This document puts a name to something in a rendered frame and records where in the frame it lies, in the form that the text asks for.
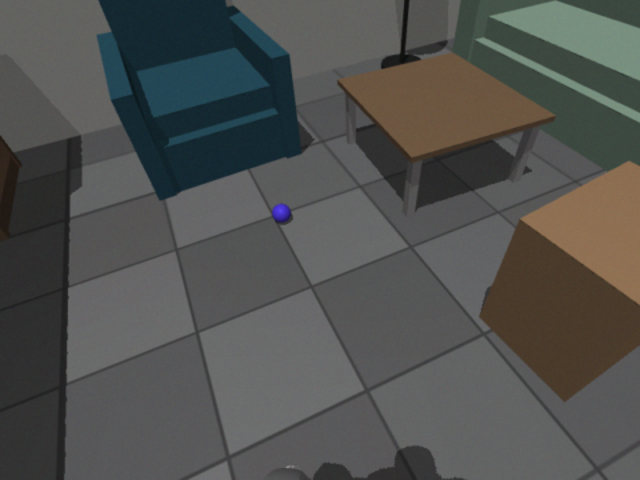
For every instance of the sofa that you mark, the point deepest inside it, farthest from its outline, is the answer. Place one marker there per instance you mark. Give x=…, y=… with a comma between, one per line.
x=578, y=59

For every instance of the floor lamp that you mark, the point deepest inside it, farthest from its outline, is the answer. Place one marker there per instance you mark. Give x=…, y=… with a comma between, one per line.
x=401, y=58

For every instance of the coffee table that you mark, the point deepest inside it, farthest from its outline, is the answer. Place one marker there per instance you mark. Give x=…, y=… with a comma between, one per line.
x=437, y=105

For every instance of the bookshelf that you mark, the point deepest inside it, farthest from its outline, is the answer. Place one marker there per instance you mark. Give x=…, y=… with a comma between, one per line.
x=9, y=169

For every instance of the armchair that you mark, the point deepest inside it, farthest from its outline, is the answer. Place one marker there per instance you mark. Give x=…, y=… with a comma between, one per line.
x=202, y=92

